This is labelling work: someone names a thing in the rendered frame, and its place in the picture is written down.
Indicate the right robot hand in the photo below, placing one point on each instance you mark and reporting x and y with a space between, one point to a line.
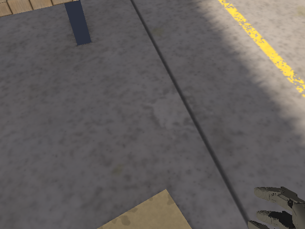
284 198

